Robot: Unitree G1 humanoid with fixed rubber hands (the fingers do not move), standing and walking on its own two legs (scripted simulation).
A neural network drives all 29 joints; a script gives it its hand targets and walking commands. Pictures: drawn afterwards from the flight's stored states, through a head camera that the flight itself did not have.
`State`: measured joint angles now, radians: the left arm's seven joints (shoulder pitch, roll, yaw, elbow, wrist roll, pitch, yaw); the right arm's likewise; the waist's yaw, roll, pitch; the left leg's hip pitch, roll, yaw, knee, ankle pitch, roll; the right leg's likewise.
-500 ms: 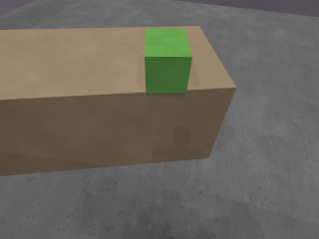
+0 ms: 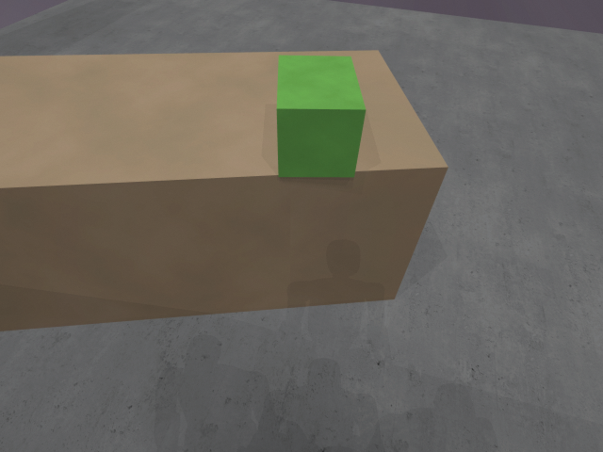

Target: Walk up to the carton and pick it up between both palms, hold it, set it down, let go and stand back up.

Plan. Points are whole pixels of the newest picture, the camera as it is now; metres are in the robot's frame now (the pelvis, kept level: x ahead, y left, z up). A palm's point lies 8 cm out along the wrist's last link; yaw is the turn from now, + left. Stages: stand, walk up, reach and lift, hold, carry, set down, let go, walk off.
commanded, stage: stand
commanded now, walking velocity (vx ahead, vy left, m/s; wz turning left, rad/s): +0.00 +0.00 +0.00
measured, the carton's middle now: (315, 115) +0.91 -0.01 -0.02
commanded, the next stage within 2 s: walk up in 0.40 s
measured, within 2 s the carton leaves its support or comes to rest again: neither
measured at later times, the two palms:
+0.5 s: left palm out of the picture -0.04 +0.19 -0.15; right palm out of the picture -0.02 -0.20 -0.15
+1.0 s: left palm out of the picture +0.06 +0.14 -0.14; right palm out of the picture +0.00 -0.34 -0.17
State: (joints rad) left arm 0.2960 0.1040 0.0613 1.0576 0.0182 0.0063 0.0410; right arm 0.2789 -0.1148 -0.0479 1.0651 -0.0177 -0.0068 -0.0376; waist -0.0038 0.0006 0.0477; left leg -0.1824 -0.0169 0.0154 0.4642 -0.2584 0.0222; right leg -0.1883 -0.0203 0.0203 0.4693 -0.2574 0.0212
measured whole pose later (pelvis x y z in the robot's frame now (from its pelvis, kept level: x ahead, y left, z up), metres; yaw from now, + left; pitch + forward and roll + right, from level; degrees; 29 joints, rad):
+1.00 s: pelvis +0.04 -0.11 -0.01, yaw +1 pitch -2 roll +0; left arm 0.27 0.17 0.07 1.03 0.03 -0.06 -0.01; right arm 0.38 -0.20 -0.08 1.12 -0.03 -0.01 -0.02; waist 0.02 0.04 0.01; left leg -0.35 0.09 -0.05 0.95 -0.52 0.01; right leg -0.28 -0.05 -0.11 0.63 -0.33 -0.01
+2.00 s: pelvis +0.42 -0.02 +0.00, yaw -1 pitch -1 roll +0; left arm 0.19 0.13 0.06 1.00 0.02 0.02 0.03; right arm 0.36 -0.07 -0.01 1.04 -0.03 -0.05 -0.04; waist -0.02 -0.02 0.09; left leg -0.12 -0.02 0.22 0.47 -0.33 0.10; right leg -0.42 -0.02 -0.09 0.74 -0.21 0.00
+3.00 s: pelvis +0.43 +0.03 +0.00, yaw -1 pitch -1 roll +0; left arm 0.30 0.08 0.01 1.18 0.01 -0.01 0.04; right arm 0.31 -0.09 -0.01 1.16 -0.01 -0.03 -0.04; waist 0.02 -0.01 0.03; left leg -0.07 -0.03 0.06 0.37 -0.29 0.05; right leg -0.23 -0.07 -0.10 0.40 -0.15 0.03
